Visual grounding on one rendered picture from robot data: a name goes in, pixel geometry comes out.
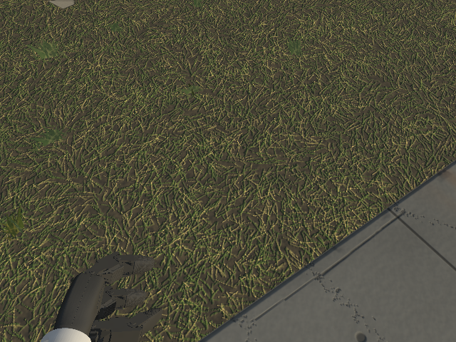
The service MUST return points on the left robot hand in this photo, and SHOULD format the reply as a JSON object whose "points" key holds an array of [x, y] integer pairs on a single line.
{"points": [[87, 300]]}

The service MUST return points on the robot left forearm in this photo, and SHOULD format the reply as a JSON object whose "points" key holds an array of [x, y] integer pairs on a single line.
{"points": [[65, 335]]}

